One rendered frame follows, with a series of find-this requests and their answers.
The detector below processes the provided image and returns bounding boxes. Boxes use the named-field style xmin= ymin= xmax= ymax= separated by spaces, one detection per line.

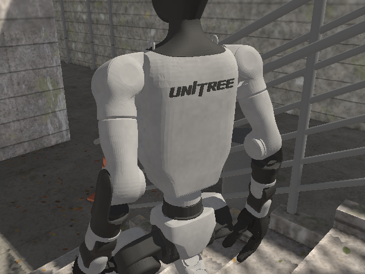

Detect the right robot forearm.
xmin=245 ymin=146 xmax=283 ymax=218

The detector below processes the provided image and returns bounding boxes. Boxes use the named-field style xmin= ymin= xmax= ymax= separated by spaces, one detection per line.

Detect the left robot forearm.
xmin=78 ymin=169 xmax=130 ymax=274

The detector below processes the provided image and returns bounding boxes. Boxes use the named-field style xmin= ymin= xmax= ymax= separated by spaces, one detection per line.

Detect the right robot hand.
xmin=222 ymin=208 xmax=270 ymax=263

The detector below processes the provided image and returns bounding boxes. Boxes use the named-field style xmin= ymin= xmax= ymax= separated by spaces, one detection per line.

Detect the robot right upper arm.
xmin=221 ymin=45 xmax=282 ymax=160

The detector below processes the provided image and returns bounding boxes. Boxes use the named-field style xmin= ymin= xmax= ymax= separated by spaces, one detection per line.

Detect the robot left upper arm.
xmin=91 ymin=51 xmax=146 ymax=206

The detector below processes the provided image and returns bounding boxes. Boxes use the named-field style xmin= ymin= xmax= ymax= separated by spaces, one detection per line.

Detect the right robot shin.
xmin=174 ymin=253 xmax=207 ymax=274

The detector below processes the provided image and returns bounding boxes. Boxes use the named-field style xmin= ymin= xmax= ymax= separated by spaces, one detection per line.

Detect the left robot hand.
xmin=72 ymin=256 xmax=118 ymax=274

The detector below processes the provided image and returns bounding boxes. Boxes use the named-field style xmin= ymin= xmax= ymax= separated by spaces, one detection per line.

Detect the right robot thigh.
xmin=201 ymin=192 xmax=234 ymax=240

